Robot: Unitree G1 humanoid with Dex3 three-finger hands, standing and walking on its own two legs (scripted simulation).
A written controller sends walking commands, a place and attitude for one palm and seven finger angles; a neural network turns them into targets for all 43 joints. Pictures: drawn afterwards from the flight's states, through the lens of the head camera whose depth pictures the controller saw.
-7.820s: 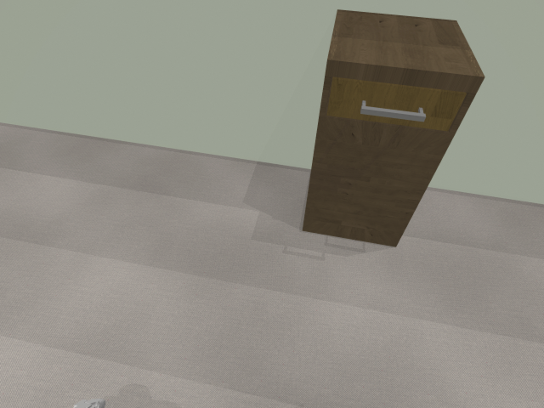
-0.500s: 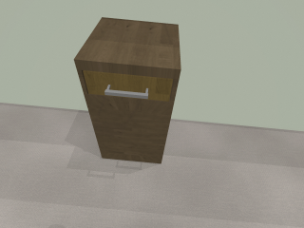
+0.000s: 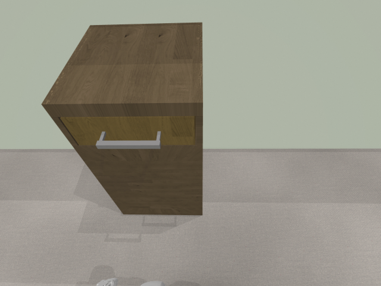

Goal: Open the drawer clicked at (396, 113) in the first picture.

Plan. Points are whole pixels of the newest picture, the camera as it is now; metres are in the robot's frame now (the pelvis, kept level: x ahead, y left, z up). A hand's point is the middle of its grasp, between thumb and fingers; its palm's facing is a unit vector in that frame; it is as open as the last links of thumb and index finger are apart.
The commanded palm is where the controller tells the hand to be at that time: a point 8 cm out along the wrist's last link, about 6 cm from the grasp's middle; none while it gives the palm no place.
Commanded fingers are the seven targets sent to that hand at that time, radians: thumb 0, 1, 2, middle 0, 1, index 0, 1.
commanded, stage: come to a stop and stand still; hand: left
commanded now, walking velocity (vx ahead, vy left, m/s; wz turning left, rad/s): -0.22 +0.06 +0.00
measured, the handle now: (129, 139) +0.51 +0.20 -0.06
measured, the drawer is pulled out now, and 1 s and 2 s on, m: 0.00 0.00 0.00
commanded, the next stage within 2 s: none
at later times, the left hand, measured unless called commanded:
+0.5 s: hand out of the picture +0.00 +0.24 -0.17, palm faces +0.03 -0.97 -0.23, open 7.4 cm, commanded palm none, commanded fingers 0.00 0.90 0.90 -0.20 -0.30 -0.20 -0.30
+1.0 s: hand out of the picture -0.03 +0.16 -0.17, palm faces +0.01 -0.98 -0.18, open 7.3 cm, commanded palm none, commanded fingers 0.00 0.90 0.90 -0.20 -0.30 -0.20 -0.30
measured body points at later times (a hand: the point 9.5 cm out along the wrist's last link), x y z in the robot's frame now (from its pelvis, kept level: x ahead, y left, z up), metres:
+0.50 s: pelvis -0.01 +0.04 +0.01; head +0.01 +0.05 +0.45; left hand +0.00 +0.29 -0.15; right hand +0.06 -0.18 -0.14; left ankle +0.00 +0.14 -0.74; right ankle -0.06 -0.08 -0.71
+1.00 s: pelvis -0.02 +0.00 +0.01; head -0.02 -0.01 +0.46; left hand -0.03 +0.21 -0.15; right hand -0.08 -0.20 -0.16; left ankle +0.00 +0.14 -0.74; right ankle -0.07 -0.08 -0.74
